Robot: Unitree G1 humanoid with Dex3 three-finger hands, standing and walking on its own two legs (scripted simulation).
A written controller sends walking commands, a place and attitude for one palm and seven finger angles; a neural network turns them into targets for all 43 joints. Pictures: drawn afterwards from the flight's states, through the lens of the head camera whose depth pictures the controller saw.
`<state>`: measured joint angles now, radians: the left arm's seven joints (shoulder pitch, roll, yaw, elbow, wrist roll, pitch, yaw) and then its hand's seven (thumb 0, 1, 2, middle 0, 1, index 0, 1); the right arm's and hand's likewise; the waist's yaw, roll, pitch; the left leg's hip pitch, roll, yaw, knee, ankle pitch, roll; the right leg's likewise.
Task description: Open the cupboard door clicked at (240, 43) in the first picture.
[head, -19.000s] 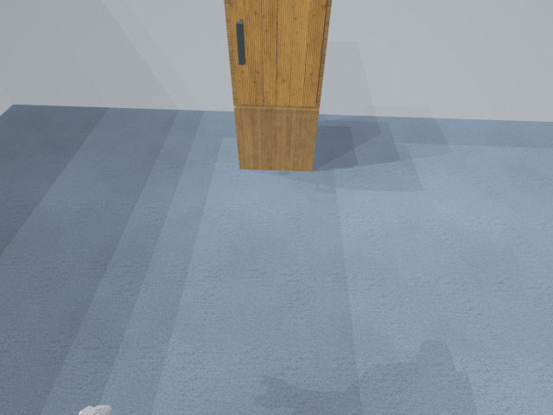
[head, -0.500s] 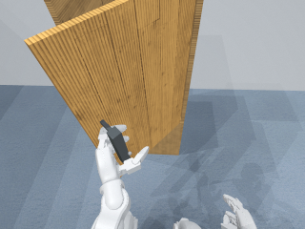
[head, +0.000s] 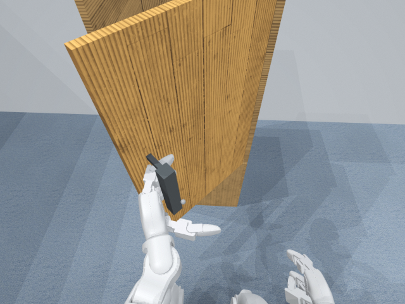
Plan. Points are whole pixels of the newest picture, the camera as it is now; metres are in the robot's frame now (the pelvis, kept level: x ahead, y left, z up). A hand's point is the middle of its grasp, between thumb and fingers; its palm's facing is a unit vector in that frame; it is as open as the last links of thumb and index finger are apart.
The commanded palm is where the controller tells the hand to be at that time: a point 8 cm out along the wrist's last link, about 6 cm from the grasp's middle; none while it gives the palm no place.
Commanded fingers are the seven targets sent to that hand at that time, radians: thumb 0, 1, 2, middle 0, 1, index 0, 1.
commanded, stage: slide the hand sideways off the handle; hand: left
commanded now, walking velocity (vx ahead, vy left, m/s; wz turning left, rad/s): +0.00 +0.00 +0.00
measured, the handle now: (163, 184) +0.34 +0.10 +0.03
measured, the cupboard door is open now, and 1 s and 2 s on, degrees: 47 50 50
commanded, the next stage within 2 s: draw the hand back to the body in 1.24 s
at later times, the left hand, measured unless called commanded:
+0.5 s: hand (181, 229) +0.25 +0.05 +0.04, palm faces -0.11 -0.99 +0.01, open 16.3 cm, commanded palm +0.23 +0.11 +0.03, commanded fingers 0.00 -0.50 0.30 -0.15 -0.30 -0.15 -0.30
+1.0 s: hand (158, 249) +0.22 +0.09 +0.04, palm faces -0.05 -1.00 -0.01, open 16.3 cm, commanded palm +0.19 +0.15 +0.03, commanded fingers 0.00 -0.50 0.30 -0.15 -0.30 -0.15 -0.30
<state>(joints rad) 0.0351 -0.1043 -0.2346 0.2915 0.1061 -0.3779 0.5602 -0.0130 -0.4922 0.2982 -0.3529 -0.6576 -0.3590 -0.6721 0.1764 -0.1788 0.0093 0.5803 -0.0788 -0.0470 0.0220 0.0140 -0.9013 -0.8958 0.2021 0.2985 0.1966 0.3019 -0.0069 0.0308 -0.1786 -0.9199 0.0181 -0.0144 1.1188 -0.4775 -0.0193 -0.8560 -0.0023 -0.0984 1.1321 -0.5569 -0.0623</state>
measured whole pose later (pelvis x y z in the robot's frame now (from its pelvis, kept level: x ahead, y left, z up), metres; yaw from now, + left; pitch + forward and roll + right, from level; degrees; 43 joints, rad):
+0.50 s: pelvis -0.01 +0.03 -0.01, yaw -1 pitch +16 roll -1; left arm 0.21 0.00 -0.30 0.06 0.07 -0.38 0.19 -0.01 -0.50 0.30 -0.13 -0.31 -0.15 -0.31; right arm 0.25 -0.21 0.02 0.43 -0.02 -0.01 0.04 0.02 -0.90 -0.90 0.20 0.30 0.20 0.30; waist -0.01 0.03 -0.16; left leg -0.96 0.01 0.02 1.20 -0.51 0.02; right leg -0.90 -0.02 -0.06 1.20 -0.57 -0.02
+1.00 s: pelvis +0.01 +0.01 -0.02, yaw -1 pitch +17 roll -1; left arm 0.50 0.09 -0.21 -0.16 -0.03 -0.40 0.04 -0.01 -0.50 0.30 -0.15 -0.30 -0.16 -0.31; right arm 0.23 -0.21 0.02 0.39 -0.01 -0.04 0.01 0.01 -0.90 -0.90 0.20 0.30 0.20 0.30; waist 0.01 0.04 -0.17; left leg -0.99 0.02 -0.01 1.23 -0.55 0.00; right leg -0.92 0.00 -0.09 1.23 -0.62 -0.05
